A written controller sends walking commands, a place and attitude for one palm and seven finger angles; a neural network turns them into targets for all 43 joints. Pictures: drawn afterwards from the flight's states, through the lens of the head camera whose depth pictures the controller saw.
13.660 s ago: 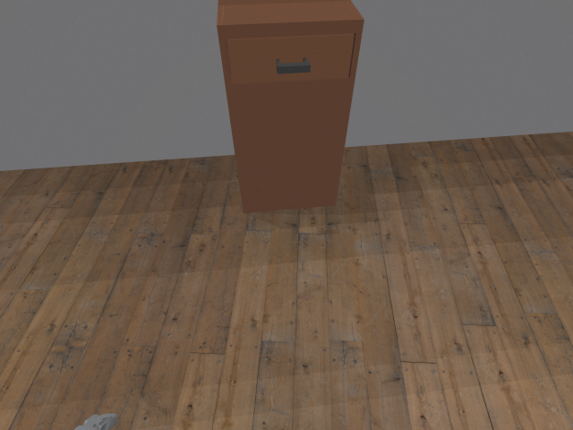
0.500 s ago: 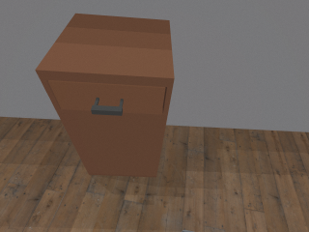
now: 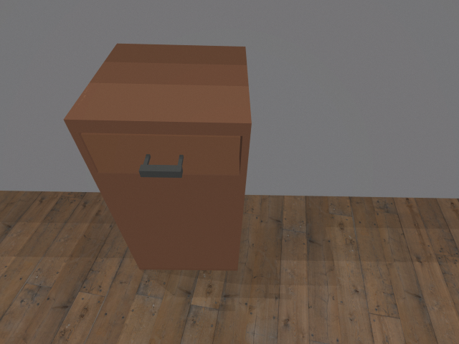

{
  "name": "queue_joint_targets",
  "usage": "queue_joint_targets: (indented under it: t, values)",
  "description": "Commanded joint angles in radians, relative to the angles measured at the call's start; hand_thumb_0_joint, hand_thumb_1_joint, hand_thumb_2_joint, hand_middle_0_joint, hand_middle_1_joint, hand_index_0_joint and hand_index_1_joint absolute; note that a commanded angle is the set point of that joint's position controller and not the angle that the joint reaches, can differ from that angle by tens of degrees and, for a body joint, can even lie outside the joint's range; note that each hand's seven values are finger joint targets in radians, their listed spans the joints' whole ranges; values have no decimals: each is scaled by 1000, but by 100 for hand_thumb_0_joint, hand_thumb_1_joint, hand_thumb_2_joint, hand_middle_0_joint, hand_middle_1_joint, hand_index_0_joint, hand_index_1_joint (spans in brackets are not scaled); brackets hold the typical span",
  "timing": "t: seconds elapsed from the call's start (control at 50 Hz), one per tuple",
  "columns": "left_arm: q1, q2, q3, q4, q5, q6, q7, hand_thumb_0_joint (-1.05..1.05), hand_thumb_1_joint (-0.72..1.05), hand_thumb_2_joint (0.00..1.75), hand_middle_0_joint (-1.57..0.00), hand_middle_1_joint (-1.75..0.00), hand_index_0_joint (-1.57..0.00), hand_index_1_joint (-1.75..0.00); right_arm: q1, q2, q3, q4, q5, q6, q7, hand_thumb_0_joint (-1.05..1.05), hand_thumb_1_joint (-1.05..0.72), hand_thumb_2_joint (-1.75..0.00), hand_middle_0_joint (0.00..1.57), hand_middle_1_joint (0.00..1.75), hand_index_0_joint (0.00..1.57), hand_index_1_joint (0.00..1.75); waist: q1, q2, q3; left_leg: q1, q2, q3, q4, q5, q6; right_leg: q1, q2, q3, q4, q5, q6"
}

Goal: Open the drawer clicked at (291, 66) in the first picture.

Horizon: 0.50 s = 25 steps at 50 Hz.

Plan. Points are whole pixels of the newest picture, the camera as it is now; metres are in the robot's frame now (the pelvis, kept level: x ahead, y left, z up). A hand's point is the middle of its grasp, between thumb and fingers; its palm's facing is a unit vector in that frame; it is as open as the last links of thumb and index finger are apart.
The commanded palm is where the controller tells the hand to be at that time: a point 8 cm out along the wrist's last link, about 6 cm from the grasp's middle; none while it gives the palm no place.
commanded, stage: come to a stop and stand still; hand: left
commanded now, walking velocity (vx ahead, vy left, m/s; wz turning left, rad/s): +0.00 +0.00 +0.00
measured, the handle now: (162, 164) +0.55 +0.21 -0.05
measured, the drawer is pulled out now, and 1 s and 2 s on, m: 0.00 0.00 0.00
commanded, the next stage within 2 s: look again from close up in 0.30 s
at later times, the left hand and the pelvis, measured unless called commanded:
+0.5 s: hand out of the picture -0.04 +0.14 -0.19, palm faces +0.02 -0.99 -0.14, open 7.4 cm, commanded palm none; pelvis -0.01 +0.00 -0.01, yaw +1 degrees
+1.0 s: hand out of the picture +0.03 +0.19 -0.18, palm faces +0.01 -0.98 -0.19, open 7.3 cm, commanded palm +0.12 +0.24 -0.07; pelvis +0.03 +0.02 -0.01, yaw +0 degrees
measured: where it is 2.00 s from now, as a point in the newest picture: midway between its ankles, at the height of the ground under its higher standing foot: outside the picture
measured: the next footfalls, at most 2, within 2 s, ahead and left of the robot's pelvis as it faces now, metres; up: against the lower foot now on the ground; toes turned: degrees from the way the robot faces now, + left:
none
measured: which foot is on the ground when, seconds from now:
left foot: down 0.00-1.00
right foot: down 0.00-1.00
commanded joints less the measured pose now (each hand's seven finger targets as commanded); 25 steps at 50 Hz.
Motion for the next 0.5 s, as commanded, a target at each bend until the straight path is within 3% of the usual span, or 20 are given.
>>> queue_joint_targets:
  t: [0.0, 0.12, 0.36, 0.38, 0.4, 0.42, 0.44, 0.48]
  values:
    - [73, 86, 16, -20, -4, -11, 8, 0, 90, 90, -20, -30, -20, -30, 66, -63, -5, -22, 0, -11, -5, 0, -90, -90, 20, 30, 20, 30, 1, -5, 102, -29, 120, -170, -117, -161, -26, -118, -103, 114, -118, -74, -18]
    - [92, 64, 21, -19, -3, -10, 10, 0, 90, 90, -20, -30, -20, -30, 114, -48, -9, -14, -2, -12, -7, 0, -90, -90, 20, 30, 20, 30, 3, -5, 98, -71, 125, -187, -121, -208, -23, -118, -89, 105, -95, -88, -21]
    - [113, 39, 20, -19, -3, -16, 12, 0, 90, 90, -20, -30, -20, -30, 137, -19, -12, -10, -3, -19, -10, 0, -90, -90, 20, 30, 20, 30, 1, -3, 83, -61, 128, -178, -94, -158, -20, -138, -87, 109, -76, -46, -25]
    - [124, 102, 2, -12, 13, -33, 40, 0, 90, 90, -20, -30, -20, -30, -13, -71, -9, -101, 2, -34, 5, 0, -90, -90, 20, 30, 20, 30, 43, -23, 175, -166, 111, -117, 112, -130, -59, -170, -117, 120, -85, 48, -30]
    - [70, 136, 12, -66, 3, -38, 30, 0, 90, 90, -20, -30, -20, -30, 51, -29, -11, -122, -3, -20, 15, 0, -90, -90, 20, 30, 20, 30, -22, -58, 94, -109, 66, -118, 161, -214, -55, -248, -165, 201, -151, -321, -65]
    - [21, 167, 19, -92, 1, -43, 26, 0, 90, 90, -20, -30, -20, -30, 93, -33, -9, -117, -12, -7, 22, 0, -90, -90, 20, 30, 20, 30, -48, -46, 53, -60, 61, -98, 212, -184, -47, -274, -177, 215, -152, -372, -83]
    - [1, 155, 21, -111, -2, -45, 23, 0, 90, 90, -20, -30, -20, -30, 126, -20, -10, -120, -12, -8, 23, 0, -90, -90, 20, 30, 20, 30, -60, -39, 23, -47, 54, -98, 224, -165, -38, -280, -174, 194, -133, -370, -90]
    - [-5, 121, 18, -116, -4, -49, 21, 0, 90, 90, -20, -30, -20, -30, 142, -23, -4, -124, -10, -26, 18, 0, -90, -90, 20, 30, 20, 30, -58, 14, 22, -28, 75, -133, 139, -114, -26, -274, -136, 150, -50, -237, -93]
